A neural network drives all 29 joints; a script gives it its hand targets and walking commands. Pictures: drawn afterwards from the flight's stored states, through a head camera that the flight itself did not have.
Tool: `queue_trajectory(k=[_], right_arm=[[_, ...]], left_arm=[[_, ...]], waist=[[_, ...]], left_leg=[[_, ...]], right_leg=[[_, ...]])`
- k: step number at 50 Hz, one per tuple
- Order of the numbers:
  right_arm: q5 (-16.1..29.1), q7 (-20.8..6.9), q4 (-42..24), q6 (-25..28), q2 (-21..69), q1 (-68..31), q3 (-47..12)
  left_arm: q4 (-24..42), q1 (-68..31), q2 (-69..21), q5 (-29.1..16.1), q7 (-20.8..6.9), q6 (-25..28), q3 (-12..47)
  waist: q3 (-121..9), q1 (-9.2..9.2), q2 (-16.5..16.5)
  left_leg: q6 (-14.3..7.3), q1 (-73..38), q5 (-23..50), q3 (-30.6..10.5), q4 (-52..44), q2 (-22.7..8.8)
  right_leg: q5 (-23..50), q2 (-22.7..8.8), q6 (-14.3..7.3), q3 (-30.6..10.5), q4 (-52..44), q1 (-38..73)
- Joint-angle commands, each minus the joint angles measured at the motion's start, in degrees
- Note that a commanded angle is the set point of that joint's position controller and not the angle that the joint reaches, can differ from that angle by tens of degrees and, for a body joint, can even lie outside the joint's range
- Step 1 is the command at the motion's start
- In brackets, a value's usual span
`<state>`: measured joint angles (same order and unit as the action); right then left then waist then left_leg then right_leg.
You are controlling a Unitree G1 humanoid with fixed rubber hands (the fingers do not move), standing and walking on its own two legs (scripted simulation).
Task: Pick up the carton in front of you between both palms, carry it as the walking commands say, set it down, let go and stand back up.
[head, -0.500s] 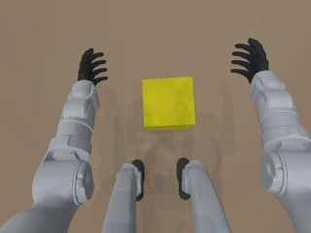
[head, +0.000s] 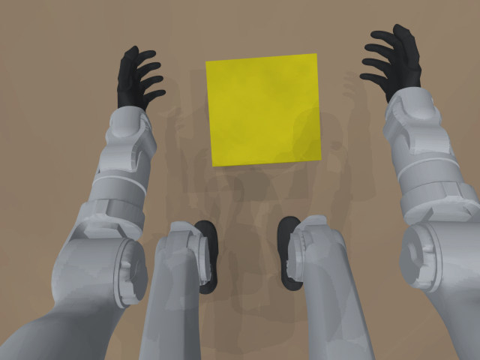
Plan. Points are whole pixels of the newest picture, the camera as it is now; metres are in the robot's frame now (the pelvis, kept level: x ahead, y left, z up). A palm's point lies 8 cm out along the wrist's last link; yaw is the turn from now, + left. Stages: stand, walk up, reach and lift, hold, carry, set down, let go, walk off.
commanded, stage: reach and lift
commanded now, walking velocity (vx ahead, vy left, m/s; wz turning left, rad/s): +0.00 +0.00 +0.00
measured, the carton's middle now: (261, 121) +0.49 -0.05 -0.40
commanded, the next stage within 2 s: none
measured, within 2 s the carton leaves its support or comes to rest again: leaves its support in 1.36 s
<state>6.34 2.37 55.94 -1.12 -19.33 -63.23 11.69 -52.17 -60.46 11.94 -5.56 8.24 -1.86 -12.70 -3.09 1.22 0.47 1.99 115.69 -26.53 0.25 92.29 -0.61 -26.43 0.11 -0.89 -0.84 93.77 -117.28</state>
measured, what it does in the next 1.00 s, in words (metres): lowers itself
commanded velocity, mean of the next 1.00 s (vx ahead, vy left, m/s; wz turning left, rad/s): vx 0.00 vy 0.00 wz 0.00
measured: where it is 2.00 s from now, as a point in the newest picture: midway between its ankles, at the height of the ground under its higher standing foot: (247, 268)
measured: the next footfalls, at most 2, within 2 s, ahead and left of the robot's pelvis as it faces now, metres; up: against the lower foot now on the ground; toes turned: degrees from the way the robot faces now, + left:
none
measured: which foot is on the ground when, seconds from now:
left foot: down 0.00-1.00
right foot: down 0.00-1.00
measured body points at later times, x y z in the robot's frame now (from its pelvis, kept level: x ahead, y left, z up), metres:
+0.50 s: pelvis -0.03 +0.00 -0.14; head +0.34 -0.03 +0.11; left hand +0.51 +0.15 -0.33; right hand +0.50 -0.23 -0.33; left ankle +0.10 +0.13 -0.49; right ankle +0.09 -0.11 -0.49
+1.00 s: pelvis -0.03 +0.00 -0.14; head +0.33 -0.03 +0.11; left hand +0.52 +0.12 -0.33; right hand +0.50 -0.21 -0.33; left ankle +0.10 +0.13 -0.49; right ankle +0.09 -0.11 -0.49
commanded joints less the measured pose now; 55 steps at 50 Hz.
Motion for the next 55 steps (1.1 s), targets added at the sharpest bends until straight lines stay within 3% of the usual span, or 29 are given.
queue_trajectory(k=[1,5,7,15,25,28,30,36,43,49,53,55], right_arm=[[3.35,0.78,-6.12,0.83,-9.88,-13.91,-2.09],[5.14,1.16,-4.96,0.18,-10.85,-17.05,-3.35],[5.81,1.14,-2.86,-0.12,-11.01,-19.03,-3.82],[6.33,1.61,5.29,0.71,-12.06,-27.0,-5.25],[9.53,2.66,6.28,2.54,-13.33,-33.14,-9.26],[9.54,3.15,6.02,2.74,-12.72,-32.47,-9.84],[9.17,3.36,5.47,2.68,-11.36,-31.71,-9.5],[8.51,3.52,4.39,2.41,-9.12,-30.62,-9.5],[8.2,3.03,7.55,2.49,-8.3,-30.36,-9.27],[9.14,2.44,8.04,3.13,-2.22,-34.1,-12.41],[7.01,2.55,9.08,3.26,1.38,-36.47,-12.01],[7.07,0.56,9.15,3.02,14.08,-40.53,-15.86]], left_arm=[[8.29,-13.96,5.79,-3.88,1.18,0.34,3.68],[7.14,-16.23,6.72,-5.96,2.0,-0.61,4.89],[5.2,-18.09,7.63,-6.05,2.27,-0.84,4.72],[-4.39,-25.82,9.51,-6.71,1.84,0.3,5.19],[-7.04,-32.18,12.15,-11.32,1.72,2.73,9.42],[-8.89,-31.27,10.28,-13.96,1.27,2.73,12.18],[-9.73,-30.39,10.45,-13.97,1.05,2.76,12.43],[-10.44,-28.34,11.28,-11.52,1.49,3.16,9.37],[-11.27,-30.78,10.54,-9.38,1.57,3.45,8.18],[-8.66,-36.05,2.43,-10.77,1.42,3.96,12.83],[-10.87,-37.44,-1.78,-8.04,2.05,3.88,11.66],[-10.21,-41.08,-13.25,-7.39,0.25,3.74,13.51]], waist=[[-66.66,1.6,-0.9],[-64.31,1.7,-1.27],[-60.81,0.93,-1.36],[-47.0,1.01,-2.1],[-51.06,1.31,-2.05],[-52.5,3.85,-2.84],[-51.17,4.1,-2.85],[-48.12,1.32,-3.23],[-41.32,0.99,-2.92],[-42.47,2.29,-0.3],[-42.27,2.61,0.35],[-40.81,1.92,-0.57]], left_leg=[[1.15,-33.43,21.06,2.77,2.75,4.88],[1.1,-31.01,16.7,2.77,7.4,4.67],[1.14,-27.96,13.08,2.85,9.03,4.3],[0.75,-18.26,4.11,2.09,15.19,2.95],[0.8,-19.49,9.01,2.57,23.17,2.52],[0.91,-18.35,10.33,2.77,24.6,3.0],[0.75,-17.37,9.78,2.66,24.7,3.3],[0.34,-14.21,9.05,3.01,24.34,3.62],[-0.05,-12.8,6.82,2.59,23.39,3.3],[0.01,-17.35,8.27,2.14,22.67,4.55],[-0.16,-20.33,8.68,1.79,23.02,5.87],[-0.42,-18.88,8.5,1.85,23.12,7.03]], right_leg=[[22.52,2.91,2.89,1.76,-0.3,35.23],[17.27,2.15,2.75,2.17,4.3,31.17],[13.66,1.64,2.57,1.96,6.1,28.74],[4.92,0.14,2.03,0.64,11.6,21.29],[11.83,-0.37,1.74,-0.49,18.8,27.34],[15.16,-0.62,1.79,-0.35,19.57,30.85],[15.1,-0.56,2.01,-0.09,19.85,29.98],[14.29,0.07,2.53,-0.3,19.98,28.57],[10.12,0.23,2.55,-0.54,18.77,22.05],[9.53,1.21,2.02,0.34,18.33,20.07],[8.56,2.02,2.0,0.45,18.34,18.74],[8.21,2.96,1.69,0.55,17.98,17.71]])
